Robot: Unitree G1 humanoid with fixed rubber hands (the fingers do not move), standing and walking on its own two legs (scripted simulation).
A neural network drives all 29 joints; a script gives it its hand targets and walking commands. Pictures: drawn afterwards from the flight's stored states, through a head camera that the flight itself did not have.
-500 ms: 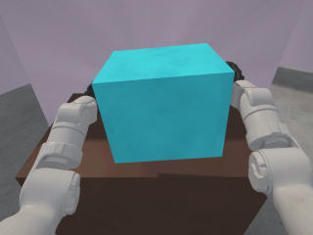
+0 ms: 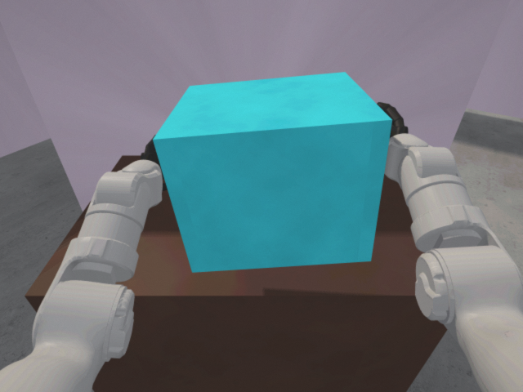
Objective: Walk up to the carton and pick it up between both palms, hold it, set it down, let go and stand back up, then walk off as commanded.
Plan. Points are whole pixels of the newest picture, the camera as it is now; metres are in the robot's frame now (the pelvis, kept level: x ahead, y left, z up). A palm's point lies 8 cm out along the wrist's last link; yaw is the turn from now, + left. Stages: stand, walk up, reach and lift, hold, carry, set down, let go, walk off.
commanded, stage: hold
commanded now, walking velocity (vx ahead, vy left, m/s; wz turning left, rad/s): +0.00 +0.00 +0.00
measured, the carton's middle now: (273, 166) +0.43 +0.00 +0.19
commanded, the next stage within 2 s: none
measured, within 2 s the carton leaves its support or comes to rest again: neither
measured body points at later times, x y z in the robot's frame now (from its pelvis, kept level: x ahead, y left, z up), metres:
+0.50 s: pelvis +0.00 +0.00 +0.00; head -0.08 +0.00 +0.44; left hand +0.39 +0.19 +0.21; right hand +0.41 -0.18 +0.24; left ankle +0.08 +0.11 -0.73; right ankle +0.07 -0.13 -0.73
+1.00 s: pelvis +0.00 +0.00 +0.00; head -0.08 +0.00 +0.44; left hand +0.39 +0.19 +0.21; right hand +0.41 -0.18 +0.24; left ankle +0.08 +0.11 -0.73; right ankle +0.07 -0.13 -0.73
